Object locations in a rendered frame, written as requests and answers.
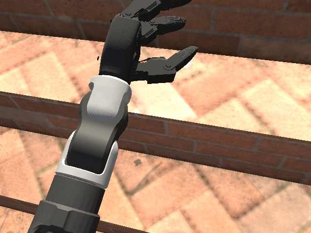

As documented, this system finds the robot left hand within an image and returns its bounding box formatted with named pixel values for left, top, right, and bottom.
left=97, top=0, right=198, bottom=85

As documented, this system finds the left robot forearm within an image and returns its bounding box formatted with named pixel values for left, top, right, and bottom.
left=27, top=75, right=132, bottom=233

